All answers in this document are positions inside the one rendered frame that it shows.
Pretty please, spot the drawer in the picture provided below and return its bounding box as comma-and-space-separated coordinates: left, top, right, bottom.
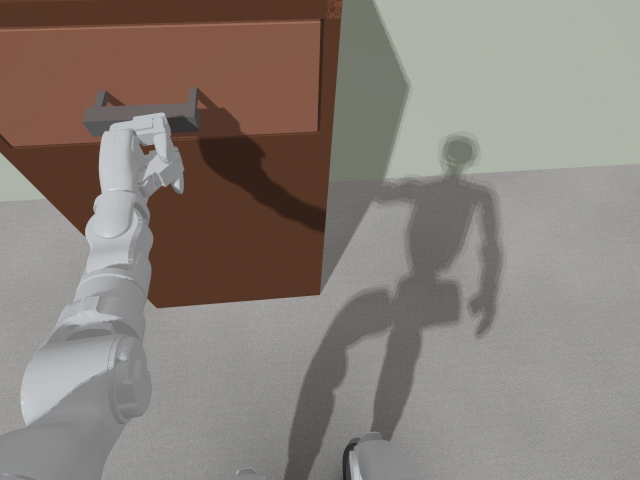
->
0, 19, 321, 146

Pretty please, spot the robot shin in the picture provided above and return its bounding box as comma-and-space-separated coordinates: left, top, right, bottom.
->
236, 468, 259, 476
356, 432, 382, 446

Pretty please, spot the left robot forearm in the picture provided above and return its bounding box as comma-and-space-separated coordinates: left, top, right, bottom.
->
20, 191, 153, 424

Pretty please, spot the handle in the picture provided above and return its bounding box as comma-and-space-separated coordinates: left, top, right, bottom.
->
82, 87, 200, 137

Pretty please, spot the cabinet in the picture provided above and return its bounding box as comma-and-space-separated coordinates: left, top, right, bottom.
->
0, 0, 343, 308

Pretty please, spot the robot left shin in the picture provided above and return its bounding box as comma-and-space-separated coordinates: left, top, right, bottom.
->
236, 468, 259, 476

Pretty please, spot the left robot hand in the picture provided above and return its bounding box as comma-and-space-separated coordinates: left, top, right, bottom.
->
99, 112, 184, 205

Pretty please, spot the robot right shin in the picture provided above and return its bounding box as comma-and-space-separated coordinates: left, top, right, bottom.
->
356, 432, 382, 446

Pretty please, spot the robot left upper arm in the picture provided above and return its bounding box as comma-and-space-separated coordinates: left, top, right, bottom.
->
0, 333, 152, 480

